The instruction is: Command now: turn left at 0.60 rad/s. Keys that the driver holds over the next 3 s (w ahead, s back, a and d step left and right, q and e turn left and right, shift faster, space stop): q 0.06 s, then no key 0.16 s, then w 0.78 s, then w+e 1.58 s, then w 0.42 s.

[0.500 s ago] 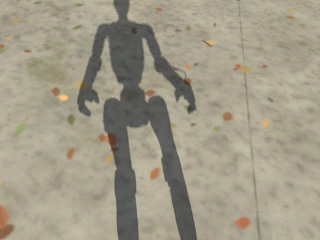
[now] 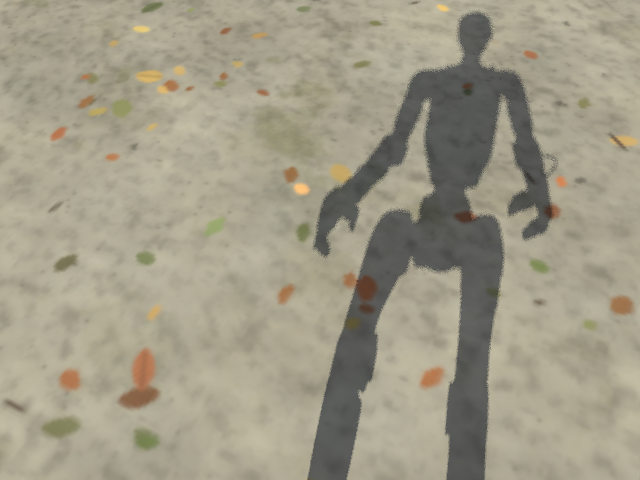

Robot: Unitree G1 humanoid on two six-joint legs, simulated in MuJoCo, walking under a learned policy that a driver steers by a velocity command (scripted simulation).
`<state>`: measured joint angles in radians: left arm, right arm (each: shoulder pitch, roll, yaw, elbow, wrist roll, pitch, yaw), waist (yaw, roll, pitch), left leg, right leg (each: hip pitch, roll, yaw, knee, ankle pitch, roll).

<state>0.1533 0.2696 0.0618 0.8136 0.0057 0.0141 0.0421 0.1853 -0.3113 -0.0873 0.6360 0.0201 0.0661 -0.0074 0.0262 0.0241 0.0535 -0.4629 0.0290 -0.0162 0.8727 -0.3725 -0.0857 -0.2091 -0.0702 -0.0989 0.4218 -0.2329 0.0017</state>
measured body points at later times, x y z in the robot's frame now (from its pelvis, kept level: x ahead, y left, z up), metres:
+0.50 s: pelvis +0.04 +0.04 +0.00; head +0.05 +0.04 +0.45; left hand +0.14 +0.34 -0.10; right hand +0.19 -0.22 -0.10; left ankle +0.00 +0.14 -0.74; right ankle +0.10 -0.09 -0.72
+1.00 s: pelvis +0.24 +0.04 -0.01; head +0.28 +0.03 +0.44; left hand +0.18 +0.31 -0.13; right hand +0.51 -0.15 -0.09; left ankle +0.41 +0.21 -0.71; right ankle +0.11 -0.09 -0.74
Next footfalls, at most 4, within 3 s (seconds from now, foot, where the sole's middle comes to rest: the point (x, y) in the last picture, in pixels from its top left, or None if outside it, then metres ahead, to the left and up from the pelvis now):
0.12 left None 0.04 0.15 -0.78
0.60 right None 0.15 -0.08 -0.78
1.08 left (256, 473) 0.47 0.20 -0.78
1.62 right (374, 344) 0.76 -0.04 -0.78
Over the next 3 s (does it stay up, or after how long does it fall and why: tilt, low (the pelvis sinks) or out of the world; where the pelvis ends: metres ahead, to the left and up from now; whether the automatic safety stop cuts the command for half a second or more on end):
stays up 1.24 -0.28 0.00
